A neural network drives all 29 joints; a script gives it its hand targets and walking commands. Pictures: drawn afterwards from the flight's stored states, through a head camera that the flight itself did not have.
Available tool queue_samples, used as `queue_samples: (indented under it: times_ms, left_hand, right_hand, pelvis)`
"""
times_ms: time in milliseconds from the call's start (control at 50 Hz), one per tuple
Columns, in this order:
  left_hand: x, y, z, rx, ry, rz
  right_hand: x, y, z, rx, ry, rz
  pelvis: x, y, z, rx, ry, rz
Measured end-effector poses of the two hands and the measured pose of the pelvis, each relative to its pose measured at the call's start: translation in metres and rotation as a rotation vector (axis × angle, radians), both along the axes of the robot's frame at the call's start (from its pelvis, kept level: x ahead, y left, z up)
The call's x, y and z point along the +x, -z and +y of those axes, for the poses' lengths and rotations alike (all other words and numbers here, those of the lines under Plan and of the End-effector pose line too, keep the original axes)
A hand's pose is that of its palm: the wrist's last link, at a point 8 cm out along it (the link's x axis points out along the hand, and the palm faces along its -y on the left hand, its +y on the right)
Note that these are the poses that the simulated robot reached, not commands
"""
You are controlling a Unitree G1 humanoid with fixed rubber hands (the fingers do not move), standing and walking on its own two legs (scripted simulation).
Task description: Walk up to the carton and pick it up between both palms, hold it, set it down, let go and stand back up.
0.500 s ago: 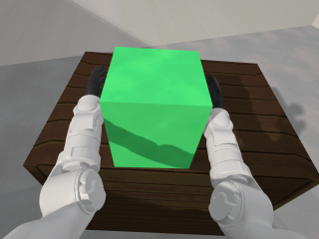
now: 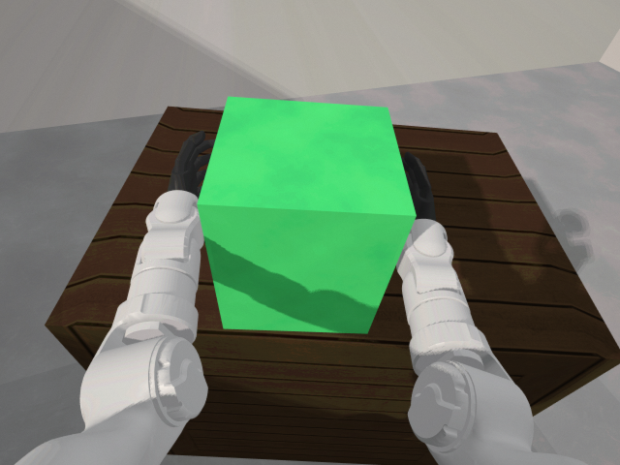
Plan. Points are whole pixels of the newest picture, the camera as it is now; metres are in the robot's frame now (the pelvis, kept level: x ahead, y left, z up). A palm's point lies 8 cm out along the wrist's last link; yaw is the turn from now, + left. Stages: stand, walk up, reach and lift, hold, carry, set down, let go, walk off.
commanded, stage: reach and lift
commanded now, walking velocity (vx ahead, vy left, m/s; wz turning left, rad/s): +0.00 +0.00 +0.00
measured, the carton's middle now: (302, 222) +0.43 +0.03 +0.10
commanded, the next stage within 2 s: none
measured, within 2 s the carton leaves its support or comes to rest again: leaves its support in 0.10 s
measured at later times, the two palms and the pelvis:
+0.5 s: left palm (175, 202) +0.40 +0.18 +0.15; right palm (424, 220) +0.39 -0.12 +0.16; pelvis -0.03 -0.01 +0.00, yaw +0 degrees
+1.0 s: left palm (175, 186) +0.39 +0.18 +0.18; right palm (438, 205) +0.38 -0.12 +0.19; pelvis -0.02 +0.00 +0.00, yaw +1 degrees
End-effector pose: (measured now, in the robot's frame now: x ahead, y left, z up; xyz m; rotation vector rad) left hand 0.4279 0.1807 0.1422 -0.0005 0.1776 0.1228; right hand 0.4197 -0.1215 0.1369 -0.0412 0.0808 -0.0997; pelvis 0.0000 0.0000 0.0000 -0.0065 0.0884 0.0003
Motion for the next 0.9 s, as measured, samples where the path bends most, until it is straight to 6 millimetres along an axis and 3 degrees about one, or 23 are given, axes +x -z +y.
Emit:
queue_samples:
  times_ms: [340, 580, 720, 900]
  left_hand:
    - [-0.022, -0.014, -0.005, -0.023, 0.006, -0.114]
    - [-0.035, -0.012, 0.008, -0.016, -0.018, -0.063]
    - [-0.035, -0.023, 0.012, 0.001, -0.031, -0.055]
    - [-0.033, -0.041, 0.003, 0.031, -0.012, -0.049]
  right_hand:
    - [-0.025, -0.019, -0.004, -0.06, 0.012, -0.123]
    - [-0.031, -0.021, 0.008, -0.035, -0.01, -0.079]
    - [-0.028, -0.03, 0.013, -0.029, -0.02, -0.074]
    - [-0.03, -0.048, 0.004, -0.009, -0.003, -0.068]
  pelvis:
    - [-0.015, -0.001, -0.008, -0.002, -0.014, -0.034]
    - [-0.03, -0.002, -0.003, -0.003, -0.003, -0.026]
    - [-0.03, -0.001, -0.001, -0.006, -0.008, -0.016]
    - [-0.023, -0.002, 0.0, -0.01, -0.015, -0.07]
